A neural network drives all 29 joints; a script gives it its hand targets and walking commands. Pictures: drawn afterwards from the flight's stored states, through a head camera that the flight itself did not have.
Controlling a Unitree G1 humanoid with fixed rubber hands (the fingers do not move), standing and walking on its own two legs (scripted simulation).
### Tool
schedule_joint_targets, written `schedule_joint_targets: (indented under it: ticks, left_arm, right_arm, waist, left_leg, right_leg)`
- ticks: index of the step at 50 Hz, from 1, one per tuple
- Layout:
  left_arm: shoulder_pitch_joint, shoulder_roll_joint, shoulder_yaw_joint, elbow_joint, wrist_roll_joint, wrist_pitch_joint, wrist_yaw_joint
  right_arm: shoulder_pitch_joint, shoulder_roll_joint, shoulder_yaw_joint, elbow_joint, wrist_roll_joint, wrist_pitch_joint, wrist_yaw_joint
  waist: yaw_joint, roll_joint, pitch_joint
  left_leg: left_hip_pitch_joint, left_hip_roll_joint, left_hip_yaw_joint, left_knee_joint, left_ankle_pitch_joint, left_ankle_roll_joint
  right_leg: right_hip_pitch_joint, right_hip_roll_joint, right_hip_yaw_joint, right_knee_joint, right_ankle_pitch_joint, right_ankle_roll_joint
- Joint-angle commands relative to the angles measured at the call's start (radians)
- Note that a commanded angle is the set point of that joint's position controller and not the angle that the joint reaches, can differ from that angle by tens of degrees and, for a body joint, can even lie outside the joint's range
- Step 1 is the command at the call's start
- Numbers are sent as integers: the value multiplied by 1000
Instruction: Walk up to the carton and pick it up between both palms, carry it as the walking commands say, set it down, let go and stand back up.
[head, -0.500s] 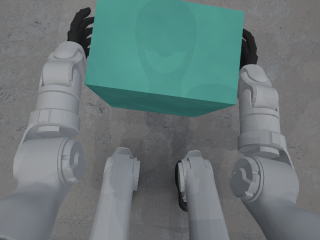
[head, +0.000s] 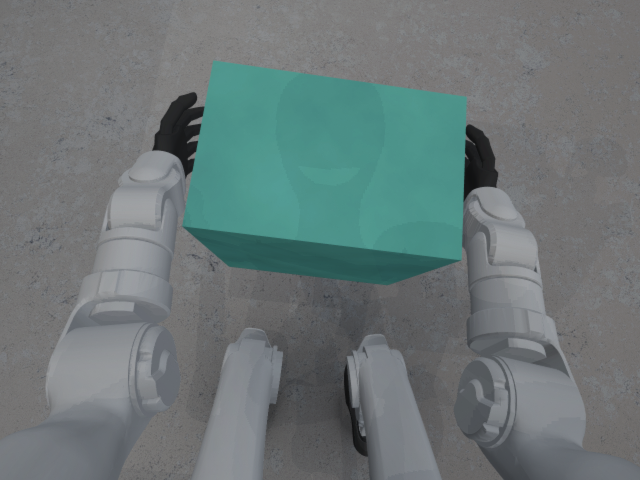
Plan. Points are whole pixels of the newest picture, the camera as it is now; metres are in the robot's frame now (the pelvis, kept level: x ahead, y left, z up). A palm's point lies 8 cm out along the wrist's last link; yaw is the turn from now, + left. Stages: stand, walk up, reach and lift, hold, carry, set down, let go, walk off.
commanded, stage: reach and lift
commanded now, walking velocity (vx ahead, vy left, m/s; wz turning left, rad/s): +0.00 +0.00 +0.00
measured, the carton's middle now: (321, 200) +0.47 +0.01 -0.13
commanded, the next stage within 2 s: none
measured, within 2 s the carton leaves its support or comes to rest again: neither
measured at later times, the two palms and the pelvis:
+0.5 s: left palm (144, 152) +0.46 +0.19 +0.01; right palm (510, 191) +0.44 -0.17 +0.01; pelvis +0.02 +0.00 +0.06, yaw +1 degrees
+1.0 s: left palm (110, 139) +0.43 +0.19 +0.09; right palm (573, 187) +0.42 -0.18 +0.09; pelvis +0.05 +0.00 +0.13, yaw +1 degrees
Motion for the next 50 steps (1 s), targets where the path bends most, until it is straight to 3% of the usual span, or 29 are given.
schedule_joint_targets:
  ticks: [1,3,4,5,6,9,10,11,12,13,14,18,20,23,26,28,31,34,38,40,42,43,44,46,47,48,50]
  left_arm:
    - [-564,-1034,-413,-87,-150,-25,-223]
    - [-530,-1046,-424,-98,-146,-27,-220]
    - [-540,-1032,-428,-105,-146,-28,-221]
    - [-536,-1029,-414,-89,-139,-31,-220]
    - [-523,-1051,-437,-112,-146,-30,-220]
    - [-490,-1045,-411,-72,-117,-30,-216]
    - [-508,-1041,-414,-106,-121,-36,-214]
    - [-492,-1051,-422,-102,-124,-34,-214]
    - [-494,-1043,-421,-116,-122,-39,-213]
    - [-473,-1052,-415,-89,-120,-39,-213]
    - [-472,-1055,-421,-98,-120,-40,-216]
    - [-402,-1073,-401,-54,-102,-36,-220]
    - [-406,-1089,-420,-80,-113,-42,-223]
    - [-378,-1094,-423,-91,-110,-44,-220]
    - [-381,-1095,-443,-132,-121,-54,-217]
    - [-343,-1114,-454,-121,-115,-52,-214]
    - [-314,-1103,-443,-123,-97,-48,-215]
    - [-293,-1108,-452,-141,-98,-51,-217]
    - [-238,-1115,-479,-171,-96,-48,-217]
    - [-189,-1113,-469,-151,-81,-46,-217]
    - [-148,-1112,-471,-158,-79,-42,-221]
    - [-140,-1128,-483,-164,-82,-45,-223]
    - [-145,-1118,-477,-172,-81,-50,-223]
    - [-108,-1104,-473,-174,-78,-53,-222]
    - [-105,-1092,-455,-151,-65,-56,-224]
    - [-103,-1108,-492,-206,-84,-64,-226]
    - [-77,-1102,-481,-170,-74,-59,-225]
  right_arm:
    - [-767,970,543,-125,163,-35,249]
    - [-746,987,551,-136,173,-36,247]
    - [-722,974,542,-119,166,-35,249]
    - [-710,983,531,-76,152,-33,251]
    - [-703,995,542,-127,165,-37,250]
    - [-677,977,517,-70,140,-34,254]
    - [-670,992,526,-84,141,-40,257]
    - [-639,983,517,-87,137,-40,258]
    - [-638,984,518,-79,132,-42,261]
    - [-620,990,509,-60,125,-42,260]
    - [-623,1004,527,-80,131,-44,258]
    - [-599,1011,525,-61,122,-45,263]
    - [-573,1010,538,-86,124,-46,267]
    - [-545,1029,547,-96,128,-50,269]
    - [-526,1021,549,-95,125,-55,274]
    - [-511,1018,559,-115,135,-61,276]
    - [-479,1015,552,-94,115,-54,281]
    - [-433,1042,561,-90,115,-47,286]
    - [-380,1037,569,-121,119,-53,295]
    - [-341,1032,553,-84,111,-49,299]
    - [-293,1028,566,-109,110,-45,303]
    - [-276,1054,577,-107,108,-46,302]
    - [-267,1037,565,-104,100,-47,302]
    - [-251,1042,578,-117,109,-51,303]
    - [-245,1032,565,-104,89,-52,303]
    - [-219,1054,591,-131,106,-55,301]
    - [-196,1024,568,-105,88,-56,298]
  waist:
    - [-10,23,-995]
    - [1,30,-1013]
    - [-8,45,-989]
    - [-1,26,-935]
    - [-14,45,-987]
    - [-5,69,-901]
    - [-2,54,-898]
    - [-30,58,-923]
    - [-7,55,-890]
    - [-29,44,-869]
    - [-10,45,-874]
    - [-4,45,-828]
    - [-25,31,-870]
    - [-7,40,-846]
    - [-29,28,-837]
    - [-23,61,-840]
    - [-21,36,-778]
    - [-23,21,-773]
    - [-24,50,-768]
    - [-18,81,-723]
    - [-29,47,-727]
    - [-16,50,-710]
    - [-28,39,-708]
    - [-12,43,-694]
    - [-21,20,-630]
    - [-23,16,-695]
    - [-30,51,-619]
  left_leg:
    - [643,-66,154,-154,257,21]
    - [704,-61,154,-172,288,15]
    - [699,-63,149,-182,282,15]
    - [666,-62,148,-189,259,19]
    - [743,-65,153,-202,269,17]
    - [735,-62,151,-230,227,16]
    - [755,-61,143,-242,243,18]
    - [768,-62,147,-247,247,13]
    - [772,-60,139,-265,244,17]
    - [748,-61,144,-259,236,15]
    - [756,-61,146,-272,225,18]
    - [786,-59,140,-311,206,22]
    - [823,-59,134,-331,225,25]
    - [842,-58,131,-359,229,23]
    - [913,-52,117,-381,263,21]
    - [945,-51,116,-395,273,19]
    - [945,-52,116,-428,247,21]
    - [983,-49,110,-455,269,23]
    - [1060,-46,105,-492,312,22]
    - [1085,-44,102,-516,321,21]
    - [1092,-46,101,-536,352,22]
    - [1107,-43,99,-546,368,25]
    - [1113,-40,88,-554,383,23]
    - [1142,-43,87,-573,413,29]
    - [1095,-39,88,-583,381,29]
    - [1167,-42,87,-597,427,27]
    - [1150,-38,77,-615,418,28]
  right_leg:
    - [510,71,-155,-170,262,-16]
    - [542,70,-152,-190,279,-18]
    - [533,73,-152,-191,275,-20]
    - [522,68,-147,-198,253,-22]
    - [549,71,-151,-216,258,-21]
    - [516,68,-145,-239,211,-25]
    - [532,69,-142,-251,228,-26]
    - [550,74,-147,-262,228,-24]
    - [543,70,-144,-266,226,-27]
    - [569,68,-136,-283,226,-29]
    - [589,68,-136,-288,226,-26]
    - [599,63,-131,-324,198,-27]
    - [645,72,-137,-340,219,-24]
    - [682,63,-128,-367,234,-27]
    - [678,69,-129,-386,246,-29]
    - [710,64,-124,-398,256,-32]
    - [718,63,-123,-435,229,-30]
    - [776,62,-119,-465,251,-28]
    - [809,64,-109,-498,294,-32]
    - [812,57,-104,-517,299,-33]
    - [864,59,-101,-548,328,-33]
    - [895,53,-89,-562,349,-35]
    - [894,55,-96,-568,352,-34]
    - [930,50,-83,-591,383,-34]
    - [912,51,-79,-605,369,-33]
    - [987,51,-81,-619,410,-33]
    - [968,45,-71,-635,404,-37]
